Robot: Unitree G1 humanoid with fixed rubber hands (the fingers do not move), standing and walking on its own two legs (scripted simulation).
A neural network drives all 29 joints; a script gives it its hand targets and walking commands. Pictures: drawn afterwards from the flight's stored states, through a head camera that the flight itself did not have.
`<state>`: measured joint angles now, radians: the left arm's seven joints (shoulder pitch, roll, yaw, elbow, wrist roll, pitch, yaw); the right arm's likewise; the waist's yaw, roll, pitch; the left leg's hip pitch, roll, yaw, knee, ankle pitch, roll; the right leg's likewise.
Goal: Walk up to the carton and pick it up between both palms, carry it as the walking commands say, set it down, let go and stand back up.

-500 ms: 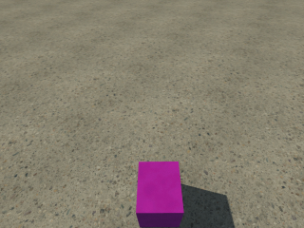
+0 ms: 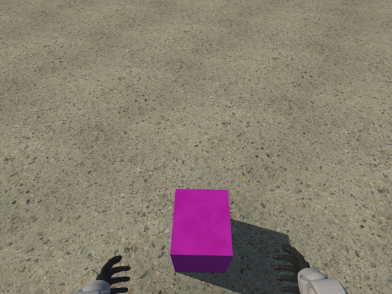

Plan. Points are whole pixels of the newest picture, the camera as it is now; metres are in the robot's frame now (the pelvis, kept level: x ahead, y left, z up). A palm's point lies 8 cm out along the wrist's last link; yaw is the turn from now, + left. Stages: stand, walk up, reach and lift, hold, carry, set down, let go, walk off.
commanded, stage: reach and lift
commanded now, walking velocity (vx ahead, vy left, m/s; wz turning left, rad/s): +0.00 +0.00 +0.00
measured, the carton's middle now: (200, 231) +0.47 -0.02 -0.60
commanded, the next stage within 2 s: none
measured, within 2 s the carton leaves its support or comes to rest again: neither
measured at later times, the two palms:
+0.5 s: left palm (113, 271) +0.22 +0.20 -0.12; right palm (301, 263) +0.22 -0.22 -0.11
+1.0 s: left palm (134, 205) +0.40 +0.18 -0.16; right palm (282, 213) +0.36 -0.23 -0.15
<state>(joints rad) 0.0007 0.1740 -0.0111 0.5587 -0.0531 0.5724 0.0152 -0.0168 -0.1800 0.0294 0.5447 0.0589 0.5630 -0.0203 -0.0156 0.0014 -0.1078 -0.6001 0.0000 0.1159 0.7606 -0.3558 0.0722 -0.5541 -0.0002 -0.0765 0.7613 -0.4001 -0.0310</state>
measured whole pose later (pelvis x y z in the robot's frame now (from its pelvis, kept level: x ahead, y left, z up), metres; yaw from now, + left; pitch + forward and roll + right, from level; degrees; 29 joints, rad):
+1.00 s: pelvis -0.09 -0.02 -0.07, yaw +3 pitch +29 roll +0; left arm -1.09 0.32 0.18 0.93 0.01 0.38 0.02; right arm -0.93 -0.24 -0.20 0.80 0.16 0.38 -0.11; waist -0.09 -0.04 0.12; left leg -1.28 0.00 0.07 1.03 -0.27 0.06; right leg -1.24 0.04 -0.01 1.08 -0.36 -0.02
